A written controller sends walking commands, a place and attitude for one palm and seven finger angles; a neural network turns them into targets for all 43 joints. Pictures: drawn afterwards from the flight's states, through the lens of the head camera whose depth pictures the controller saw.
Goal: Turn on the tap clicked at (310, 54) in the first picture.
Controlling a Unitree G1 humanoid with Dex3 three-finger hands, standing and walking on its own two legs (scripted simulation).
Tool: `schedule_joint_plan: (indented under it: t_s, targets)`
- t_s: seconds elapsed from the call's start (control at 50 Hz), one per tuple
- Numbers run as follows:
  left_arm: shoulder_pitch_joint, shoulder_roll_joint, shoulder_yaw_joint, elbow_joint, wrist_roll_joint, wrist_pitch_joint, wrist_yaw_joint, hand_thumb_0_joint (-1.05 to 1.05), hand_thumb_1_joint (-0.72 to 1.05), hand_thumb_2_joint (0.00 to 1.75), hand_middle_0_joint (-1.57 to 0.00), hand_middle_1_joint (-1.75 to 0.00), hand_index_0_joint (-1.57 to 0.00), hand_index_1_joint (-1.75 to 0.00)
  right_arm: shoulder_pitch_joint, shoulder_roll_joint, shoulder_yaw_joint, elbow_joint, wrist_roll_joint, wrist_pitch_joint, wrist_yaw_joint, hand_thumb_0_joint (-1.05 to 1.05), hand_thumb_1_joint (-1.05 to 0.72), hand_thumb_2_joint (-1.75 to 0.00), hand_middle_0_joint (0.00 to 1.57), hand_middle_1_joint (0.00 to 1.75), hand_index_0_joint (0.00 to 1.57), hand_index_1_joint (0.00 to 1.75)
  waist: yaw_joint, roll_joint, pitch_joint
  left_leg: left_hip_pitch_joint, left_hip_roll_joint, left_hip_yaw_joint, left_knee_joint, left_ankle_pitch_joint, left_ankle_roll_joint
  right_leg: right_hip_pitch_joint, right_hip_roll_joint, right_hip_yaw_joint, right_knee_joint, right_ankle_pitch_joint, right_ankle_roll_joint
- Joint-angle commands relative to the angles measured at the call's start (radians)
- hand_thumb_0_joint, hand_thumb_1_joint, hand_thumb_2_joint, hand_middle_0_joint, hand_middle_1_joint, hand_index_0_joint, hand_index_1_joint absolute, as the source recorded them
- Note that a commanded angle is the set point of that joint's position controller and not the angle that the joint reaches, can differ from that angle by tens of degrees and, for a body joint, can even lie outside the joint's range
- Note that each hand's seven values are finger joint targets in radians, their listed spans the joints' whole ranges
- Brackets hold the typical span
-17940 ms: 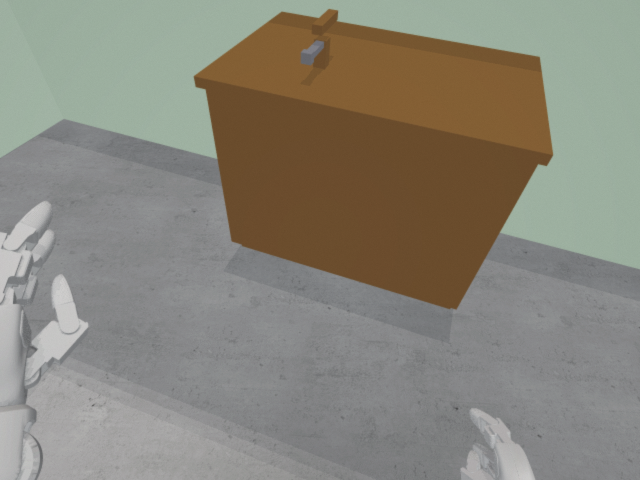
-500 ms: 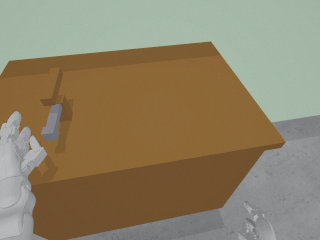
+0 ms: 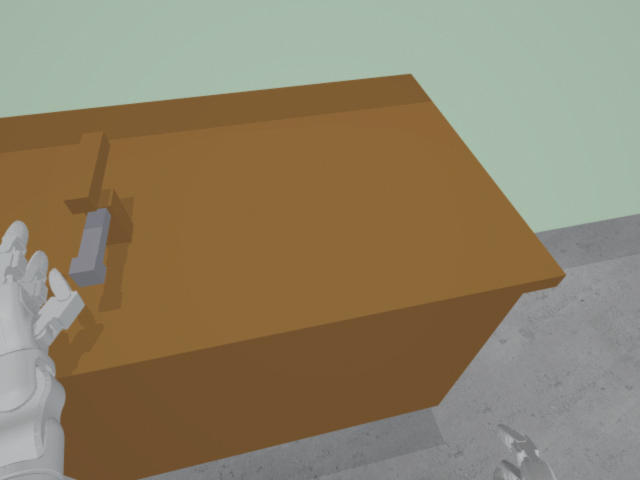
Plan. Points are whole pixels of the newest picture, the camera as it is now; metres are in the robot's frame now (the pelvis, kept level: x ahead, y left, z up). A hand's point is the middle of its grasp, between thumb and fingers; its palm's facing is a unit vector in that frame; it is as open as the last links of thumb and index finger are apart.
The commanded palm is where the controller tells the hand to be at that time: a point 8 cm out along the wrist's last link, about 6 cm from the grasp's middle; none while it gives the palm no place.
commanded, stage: reach beside the lever's end, fingers flat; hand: left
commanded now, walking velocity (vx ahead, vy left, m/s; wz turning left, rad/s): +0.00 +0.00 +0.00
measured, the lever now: (88, 270) +0.32 +0.31 +0.09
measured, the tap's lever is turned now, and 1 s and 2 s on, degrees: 0 10 40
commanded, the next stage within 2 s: push the lever round in 0.16 s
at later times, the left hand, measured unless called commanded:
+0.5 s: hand (83, 294) +0.29 +0.30 +0.09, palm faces +0.53 -0.84 -0.10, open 7.7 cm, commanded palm +0.25 +0.33 +0.08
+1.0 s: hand (102, 291) +0.30 +0.28 +0.09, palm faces +0.52 -0.85 -0.08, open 7.6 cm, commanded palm +0.26 +0.31 +0.08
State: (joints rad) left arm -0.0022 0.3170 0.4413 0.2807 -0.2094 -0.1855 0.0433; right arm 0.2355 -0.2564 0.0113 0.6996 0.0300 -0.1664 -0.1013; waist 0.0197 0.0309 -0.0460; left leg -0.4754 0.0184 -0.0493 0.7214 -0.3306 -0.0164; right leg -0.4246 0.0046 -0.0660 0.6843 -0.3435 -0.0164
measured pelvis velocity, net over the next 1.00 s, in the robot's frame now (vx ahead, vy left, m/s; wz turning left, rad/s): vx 0.00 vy -0.01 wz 0.01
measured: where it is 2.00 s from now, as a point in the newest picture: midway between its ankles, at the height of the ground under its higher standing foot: outside the picture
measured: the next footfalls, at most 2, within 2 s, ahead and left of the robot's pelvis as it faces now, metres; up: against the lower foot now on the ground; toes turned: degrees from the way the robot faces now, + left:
none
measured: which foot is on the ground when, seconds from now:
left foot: down 0.00-1.00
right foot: down 0.00-1.00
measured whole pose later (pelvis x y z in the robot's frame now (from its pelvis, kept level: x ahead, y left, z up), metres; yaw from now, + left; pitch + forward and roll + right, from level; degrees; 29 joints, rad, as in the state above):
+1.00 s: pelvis +0.00 -0.01 +0.00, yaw +1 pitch +5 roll -1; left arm -0.04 0.27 0.37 0.28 -0.19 -0.17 0.12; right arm 0.21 -0.25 0.02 0.69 0.03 -0.15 -0.10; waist 0.03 0.04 -0.05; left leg -0.48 0.02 -0.06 0.72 -0.33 -0.02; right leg -0.42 0.01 -0.08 0.70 -0.35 -0.02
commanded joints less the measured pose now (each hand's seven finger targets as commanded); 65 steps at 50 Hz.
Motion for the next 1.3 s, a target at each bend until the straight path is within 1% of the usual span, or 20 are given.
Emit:
schedule_joint_plan:
  t_s: [0.0, 0.08, 0.12, 0.3, 0.38, 0.44, 0.52, 0.56, 0.58, 0.6, 0.64, 0.68, 0.76, 0.82, 0.92, 0.94, 1.0, 1.14, 1.22, 1.28]
  targets:
    - [-0.238, 0.25, 0.042, -0.245, 0.004, -0.08, 0.009, 0.0, 0.9, 0.9, -0.15, -0.15, -0.15, -0.15, -0.088, -0.133, -0.047, -0.141, 0.001, -0.06, -0.008, 0.0, -0.9, -0.9, 0.2, 0.3, 0.2, 0.3, -0.007, 0.075, -0.206, 0.128, -0.02, -0.01, -0.118, 0.152, 0.032, 0.039, 0.006, 0.015, -0.092, 0.156, -0.009]
    - [-0.261, 0.239, 0.028, -0.221, 0.005, -0.057, 0.019, 0.0, 0.9, 0.9, -0.15, -0.15, -0.15, -0.15, -0.094, -0.135, -0.043, -0.141, 0.005, -0.056, -0.013, 0.0, -0.9, -0.9, 0.2, 0.3, 0.2, 0.3, -0.014, 0.035, -0.19, 0.114, -0.021, -0.011, -0.124, 0.121, 0.033, 0.034, 0.004, 0.014, -0.099, 0.137, -0.006]
    - [-0.26, 0.219, 0.009, -0.246, 0.004, -0.054, 0.018, 0.0, 0.9, 0.9, -0.15, -0.15, -0.15, -0.15, -0.097, -0.132, -0.043, -0.147, 0.004, -0.059, -0.012, 0.0, -0.9, -0.9, 0.2, 0.3, 0.2, 0.3, -0.01, 0.053, -0.208, 0.128, -0.022, -0.01, -0.122, 0.139, 0.032, 0.041, 0.002, 0.015, -0.097, 0.15, -0.007]
    - [-0.301, 0.239, 0.027, -0.209, 0.006, -0.05, 0.018, 0.0, 0.9, 0.9, -0.15, -0.15, -0.15, -0.15, -0.097, -0.131, -0.038, -0.143, 0.003, -0.045, -0.012, 0.0, -0.9, -0.9, 0.2, 0.3, 0.2, 0.3, -0.014, 0.021, -0.204, 0.11, -0.026, -0.002, -0.111, 0.132, 0.035, 0.044, 0.002, 0.021, -0.099, 0.157, -0.004]
    - [-0.298, 0.223, 0.003, -0.23, 0.013, -0.051, 0.015, 0.0, 0.9, 0.9, -0.15, -0.15, -0.15, -0.15, -0.098, -0.127, -0.038, -0.148, 0.003, -0.047, -0.01, 0.0, -0.9, -0.9, 0.2, 0.3, 0.2, 0.3, -0.011, 0.08, -0.221, 0.132, -0.025, -0.001, -0.105, 0.155, 0.032, 0.044, 0.001, 0.023, -0.094, 0.176, -0.009]
    - [-0.319, 0.208, -0.018, -0.25, 0.024, -0.057, 0.024, 0.0, 0.9, 0.9, -0.15, -0.15, -0.15, -0.15, -0.1, -0.125, -0.036, -0.146, 0.003, -0.05, -0.009, 0.0, -0.9, -0.9, 0.2, 0.3, 0.2, 0.3, -0.017, 0.074, -0.223, 0.139, -0.025, -0.008, -0.103, 0.163, 0.032, 0.044, 0.003, 0.02, -0.088, 0.18, -0.01]
    - [-0.302, 0.161, -0.062, -0.266, 0.017, -0.061, 0.029, 0.0, 0.9, 0.9, -0.15, -0.15, -0.15, -0.15, -0.095, -0.129, -0.042, -0.151, 0.002, -0.056, -0.004, 0.0, -0.9, -0.9, 0.2, 0.3, 0.2, 0.3, -0.02, 0.04, -0.233, 0.141, -0.025, -0.005, -0.1, 0.172, 0.032, 0.047, 0.003, 0.018, -0.087, 0.197, -0.007]
    - [-0.277, 0.176, -0.035, -0.247, 0.018, -0.06, 0.039, 0.0, 0.9, 0.9, -0.15, -0.15, -0.15, -0.15, -0.09, -0.13, -0.044, -0.146, 0.001, -0.052, -0.004, 0.0, -0.9, -0.9, 0.2, 0.3, 0.2, 0.3, -0.016, 0.007, -0.233, 0.131, -0.026, -0.003, -0.098, 0.174, 0.034, 0.06, 0.002, 0.018, -0.088, 0.207, -0.005]
    - [-0.257, 0.224, 0.011, -0.228, 0.017, -0.056, 0.042, 0.0, 0.9, 0.9, -0.15, -0.15, -0.15, -0.15, -0.091, -0.134, -0.046, -0.145, 0.002, -0.047, -0.005, 0.0, -0.9, -0.9, 0.2, 0.3, 0.2, 0.3, -0.004, 0.002, -0.235, 0.114, -0.026, 0.001, -0.098, 0.166, 0.035, 0.068, 0.002, 0.022, -0.091, 0.203, -0.004]
    - [-0.283, 0.213, -0.005, -0.233, 0.018, -0.056, 0.04, 0.0, 0.9, 0.9, -0.15, -0.15, -0.15, -0.15, -0.095, -0.131, -0.042, -0.148, 0.001, -0.044, -0.005, 0.0, -0.9, -0.9, 0.2, 0.3, 0.2, 0.3, -0.014, -0.011, -0.223, 0.107, -0.029, 0.002, -0.1, 0.163, 0.037, 0.068, 0.0, 0.022, -0.092, 0.204, -0.002]
    - [-0.27, 0.239, 0.023, -0.234, 0.028, -0.055, 0.051, 0.0, 0.9, 0.9, -0.15, -0.15, -0.15, -0.15, -0.104, -0.128, -0.041, -0.145, 0.004, -0.038, -0.006, 0.0, -0.9, -0.9, 0.2, 0.3, 0.2, 0.3, -0.002, 0.034, -0.216, 0.108, -0.029, 0.006, -0.101, 0.163, 0.037, 0.072, -0.002, 0.028, -0.093, 0.199, -0.004]
    - [-0.29, 0.204, -0.013, -0.244, 0.028, -0.052, 0.05, 0.0, 0.9, 0.9, -0.15, -0.15, -0.15, -0.15, -0.101, -0.125, -0.039, -0.15, 0.002, -0.039, -0.002, 0.0, -0.9, -0.9, 0.2, 0.3, 0.2, 0.3, -0.009, 0.059, -0.21, 0.113, -0.03, 0.007, -0.101, 0.158, 0.035, 0.06, -0.002, 0.028, -0.095, 0.197, -0.006]
    - [-0.267, 0.171, -0.037, -0.255, 0.026, -0.052, 0.051, 0.0, 0.9, 0.9, -0.15, -0.15, -0.15, -0.15, -0.098, -0.123, -0.041, -0.15, 0.002, -0.039, -0.001, 0.0, -0.9, -0.9, 0.2, 0.3, 0.2, 0.3, -0.012, 0.045, -0.222, 0.122, -0.027, 0.007, -0.099, 0.172, 0.034, 0.067, 0.001, 0.024, -0.093, 0.21, -0.006]
    - [-0.307, 0.192, -0.025, -0.227, 0.017, -0.05, 0.048, 0.0, 0.9, 0.9, -0.15, -0.15, -0.15, -0.15, -0.097, -0.129, -0.041, -0.145, 0.002, -0.037, -0.005, 0.0, -0.9, -0.9, 0.2, 0.3, 0.2, 0.3, -0.022, 0.004, -0.206, 0.102, -0.03, 0.009, -0.096, 0.144, 0.04, 0.061, 0.0, 0.031, -0.104, 0.194, -0.001]
    - [-0.297, 0.156, -0.059, -0.255, 0.027, -0.062, 0.056, 0.0, 0.9, 0.9, -0.15, -0.15, -0.15, -0.15, -0.1, -0.123, -0.043, -0.151, 0.002, -0.041, 0.0, 0.0, -0.9, -0.9, 0.2, 0.3, 0.2, 0.3, -0.017, 0.03, -0.229, 0.121, -0.029, 0.008, -0.099, 0.15, 0.037, 0.061, 0.002, 0.028, -0.096, 0.193, -0.004]
    - [-0.281, 0.152, -0.06, -0.258, 0.034, -0.061, 0.063, 0.0, 0.9, 0.9, -0.15, -0.15, -0.15, -0.15, -0.106, -0.121, -0.042, -0.152, 0.003, -0.042, 0.0, 0.0, -0.9, -0.9, 0.2, 0.3, 0.2, 0.3, -0.012, 0.051, -0.221, 0.12, -0.029, 0.006, -0.1, 0.148, 0.036, 0.058, 0.001, 0.027, -0.095, 0.186, -0.005]
    - [-0.32, 0.142, -0.071, -0.234, 0.03, -0.055, 0.075, 0.0, 0.9, 0.9, -0.15, -0.15, -0.15, -0.15, -0.103, -0.125, -0.041, -0.149, 0.001, -0.038, -0.001, 0.0, -0.9, -0.9, 0.2, 0.3, 0.2, 0.3, -0.024, 0.005, -0.204, 0.102, -0.03, 0.003, -0.101, 0.116, 0.038, 0.045, 0.001, 0.027, -0.103, 0.159, -0.002]
    - [-0.253, 0.13, -0.055, -0.261, 0.054, -0.046, 0.147, 0.0, 0.9, 0.9, -0.15, -0.15, -0.15, -0.15, -0.113, -0.119, -0.044, -0.157, -0.008, -0.027, 0.009, 0.0, -0.9, -0.9, 0.2, 0.3, 0.2, 0.3, 0.0, 0.027, -0.234, 0.108, -0.031, 0.008, -0.096, 0.156, 0.034, 0.072, -0.002, 0.026, -0.094, 0.193, -0.003]
    - [-0.297, 0.093, -0.096, -0.256, 0.057, -0.037, 0.172, 0.0, 0.9, 0.9, -0.15, -0.15, -0.15, -0.15, -0.12, -0.116, -0.04, -0.157, -0.009, -0.018, 0.01, 0.0, -0.9, -0.9, 0.2, 0.3, 0.2, 0.3, -0.017, -0.005, -0.205, 0.096, -0.029, 0.007, -0.098, 0.124, 0.035, 0.051, -0.001, 0.025, -0.103, 0.161, -0.001]
    - [-0.321, 0.08, -0.112, -0.271, 0.073, -0.035, 0.197, 0.0, 0.9, 0.9, -0.15, -0.15, -0.15, -0.15, -0.126, -0.114, -0.039, -0.158, -0.012, -0.014, 0.01, 0.0, -0.9, -0.9, 0.2, 0.3, 0.2, 0.3, -0.018, 0.028, -0.198, 0.105, -0.027, 0.005, -0.1, 0.119, 0.034, 0.04, -0.001, 0.025, -0.104, 0.147, -0.005]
